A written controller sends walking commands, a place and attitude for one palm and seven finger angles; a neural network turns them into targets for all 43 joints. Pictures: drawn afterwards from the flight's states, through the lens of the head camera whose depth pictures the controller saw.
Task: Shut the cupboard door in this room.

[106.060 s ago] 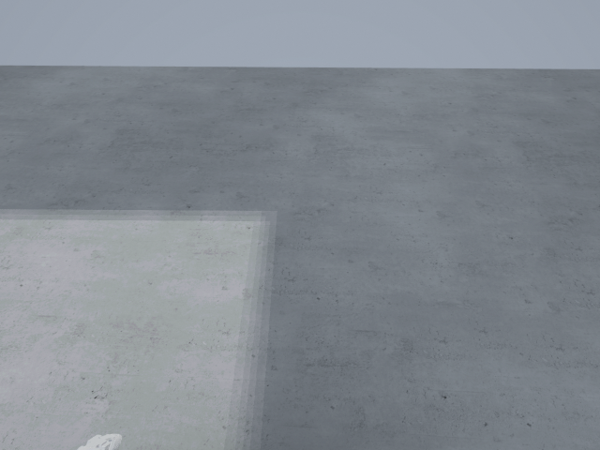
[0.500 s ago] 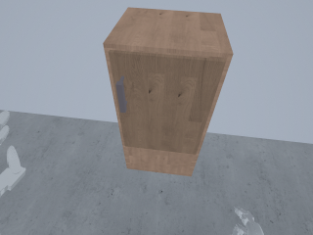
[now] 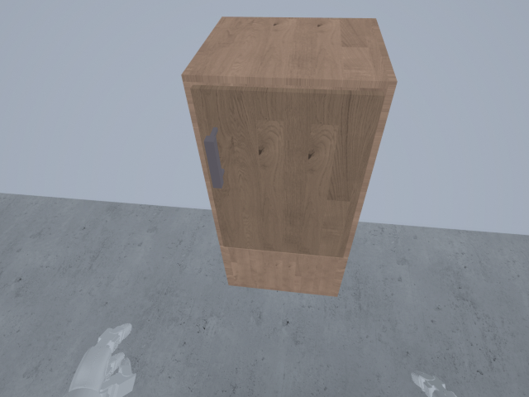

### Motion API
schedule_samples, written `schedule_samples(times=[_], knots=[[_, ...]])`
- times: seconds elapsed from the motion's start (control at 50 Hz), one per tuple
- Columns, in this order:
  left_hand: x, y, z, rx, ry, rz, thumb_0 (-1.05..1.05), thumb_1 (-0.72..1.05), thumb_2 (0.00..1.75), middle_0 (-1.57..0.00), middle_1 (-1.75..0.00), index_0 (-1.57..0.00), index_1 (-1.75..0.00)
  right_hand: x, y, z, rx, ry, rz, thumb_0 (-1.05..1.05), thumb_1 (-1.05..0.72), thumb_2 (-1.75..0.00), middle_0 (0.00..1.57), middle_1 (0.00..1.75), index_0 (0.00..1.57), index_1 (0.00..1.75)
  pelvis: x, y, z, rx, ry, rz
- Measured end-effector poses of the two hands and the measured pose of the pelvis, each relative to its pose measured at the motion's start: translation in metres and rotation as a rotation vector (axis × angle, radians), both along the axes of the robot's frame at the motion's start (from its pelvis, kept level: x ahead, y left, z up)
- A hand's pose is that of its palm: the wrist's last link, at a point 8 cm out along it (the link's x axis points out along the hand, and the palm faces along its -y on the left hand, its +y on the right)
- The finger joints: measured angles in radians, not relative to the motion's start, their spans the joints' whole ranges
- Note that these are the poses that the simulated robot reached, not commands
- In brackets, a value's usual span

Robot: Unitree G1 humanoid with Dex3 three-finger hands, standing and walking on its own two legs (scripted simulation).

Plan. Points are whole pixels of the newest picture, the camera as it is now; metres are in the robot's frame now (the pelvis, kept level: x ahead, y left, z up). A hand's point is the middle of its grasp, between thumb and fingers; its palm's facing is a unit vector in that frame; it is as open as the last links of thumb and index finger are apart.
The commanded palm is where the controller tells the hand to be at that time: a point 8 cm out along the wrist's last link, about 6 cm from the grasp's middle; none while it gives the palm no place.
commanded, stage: let the arm hang, fingers relaxed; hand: left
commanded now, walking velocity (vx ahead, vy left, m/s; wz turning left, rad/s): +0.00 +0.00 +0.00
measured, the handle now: (216, 158) +0.66 +0.16 -0.02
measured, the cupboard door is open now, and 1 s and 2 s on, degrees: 0 0 0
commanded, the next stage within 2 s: look to check the result in 0.92 s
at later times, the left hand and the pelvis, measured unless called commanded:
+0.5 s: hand out of the picture -0.11 +0.17 -0.16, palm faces +0.04 -0.98 -0.18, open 7.3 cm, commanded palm none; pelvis -0.01 +0.01 +0.01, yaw +0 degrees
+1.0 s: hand out of the picture -0.03 +0.15 -0.17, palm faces +0.03 -0.99 -0.15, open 7.3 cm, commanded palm none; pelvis -0.01 +0.00 +0.01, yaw +0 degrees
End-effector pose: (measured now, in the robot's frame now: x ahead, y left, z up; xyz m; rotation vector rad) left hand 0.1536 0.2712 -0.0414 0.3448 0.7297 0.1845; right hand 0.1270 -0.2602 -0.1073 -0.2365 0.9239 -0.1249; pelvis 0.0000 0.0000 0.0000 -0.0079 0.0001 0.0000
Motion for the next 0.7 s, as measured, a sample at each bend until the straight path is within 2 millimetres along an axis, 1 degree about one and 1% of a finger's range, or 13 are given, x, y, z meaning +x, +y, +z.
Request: schedule_samples(times=[0.04,0.06,0.1,0.12,0.18,0.24,0.3,0.34,0.4,0.44,0.48,0.56,0.7], knots=[[-0.036,-0.022,-0.045,-0.092,0.196,0.019,0.01,0.91,0.9,-0.2,-0.29,-0.2,-0.3,-0.021,0.001,-0.003,-0.008,0.072,-0.018,0.0,-0.9,-0.9,0.2,0.3,0.2,0.3,-0.002,-0.001,0.001,0.002,-0.01,0.001],[-0.056,-0.034,-0.063,-0.136,0.284,0.027,0.01,0.91,0.9,-0.2,-0.29,-0.2,-0.3,-0.033,0.002,-0.004,-0.013,0.114,-0.027,0.0,-0.9,-0.9,0.2,0.3,0.2,0.3,-0.003,-0.002,0.001,0.001,-0.014,0.002],[-0.097,-0.054,-0.089,-0.209,0.429,0.063,0.01,0.92,0.9,-0.2,-0.29,-0.2,-0.3,-0.058,0.004,-0.006,-0.023,0.204,-0.042,0.0,-0.91,-0.9,0.2,0.3,0.2,0.3,-0.005,-0.003,0.003,-0.002,-0.019,0.005],[-0.114,-0.054,-0.095,-0.217,0.475,0.106,0.01,0.96,0.9,-0.21,-0.3,-0.21,-0.3,-0.071,0.006,-0.006,-0.026,0.252,-0.048,0.0,-0.91,-0.9,0.2,0.3,0.2,0.3,-0.005,-0.005,0.004,-0.005,-0.019,0.009],[-0.164,-0.054,-0.105,-0.24,0.614,0.157,0.0,1.0,0.9,-0.21,-0.3,-0.21,-0.3,-0.107,0.012,-0.009,-0.029,0.383,-0.067,0.0,-0.91,-0.9,0.2,0.3,0.2,0.3,-0.007,-0.006,0.007,-0.012,-0.02,0.014],[-0.207,-0.053,-0.103,-0.249,0.73,0.195,0.0,0.98,0.9,-0.21,-0.3,-0.21,-0.3,-0.136,0.021,-0.012,-0.016,0.477,-0.091,0.0,-0.91,-0.9,0.2,0.3,0.2,0.3,-0.008,-0.004,0.01,-0.017,-0.02,0.016],[-0.239,-0.053,-0.097,-0.245,0.816,0.225,0.0,0.96,0.9,-0.21,-0.3,-0.21,-0.3,-0.155,0.031,-0.016,0.007,0.529,-0.113,0.0,-0.91,-0.9,0.2,0.3,0.2,0.3,-0.009,0.0,0.011,-0.016,-0.022,0.013],[-0.253,-0.052,-0.092,-0.24,0.854,0.238,0.01,0.95,0.9,-0.21,-0.3,-0.21,-0.3,-0.163,0.038,-0.018,0.025,0.546,-0.125,0.0,-0.91,-0.9,0.2,0.3,0.2,0.3,-0.01,0.002,0.012,-0.015,-0.023,0.01],[-0.265,-0.052,-0.088,-0.233,0.881,0.247,0.01,0.93,0.9,-0.21,-0.29,-0.2,-0.3,-0.169,0.049,-0.022,0.053,0.55,-0.136,0.0,-0.91,-0.9,0.2,0.3,0.2,0.3,-0.011,0.006,0.012,-0.012,-0.025,0.004],[-0.266,-0.052,-0.087,-0.229,0.881,0.247,0.01,0.92,0.9,-0.2,-0.29,-0.2,-0.3,-0.169,0.055,-0.025,0.069,0.544,-0.14,0.0,-0.91,-0.9,0.2,0.3,0.2,0.3,-0.012,0.007,0.012,-0.01,-0.025,0.001],[-0.263,-0.052,-0.087,-0.228,0.867,0.245,0.01,0.92,0.9,-0.2,-0.29,-0.2,-0.3,-0.168,0.06,-0.027,0.084,0.534,-0.141,0.0,-0.91,-0.9,0.2,0.3,0.2,0.3,-0.012,0.008,0.012,-0.007,-0.024,0.0],[-0.249,-0.055,-0.09,-0.231,0.815,0.234,0.01,0.91,0.9,-0.2,-0.29,-0.2,-0.3,-0.162,0.066,-0.03,0.103,0.508,-0.138,0.0,-0.91,-0.9,0.2,0.3,0.2,0.3,-0.013,0.009,0.012,-0.002,-0.022,-0.002],[-0.215,-0.063,-0.096,-0.251,0.716,0.198,0.0,0.91,0.9,-0.2,-0.29,-0.2,-0.3,-0.157,0.061,-0.029,0.094,0.479,-0.147,0.01,-0.92,-0.9,0.2,0.3,0.2,0.3,-0.012,0.009,0.012,0.001,-0.021,-0.003]])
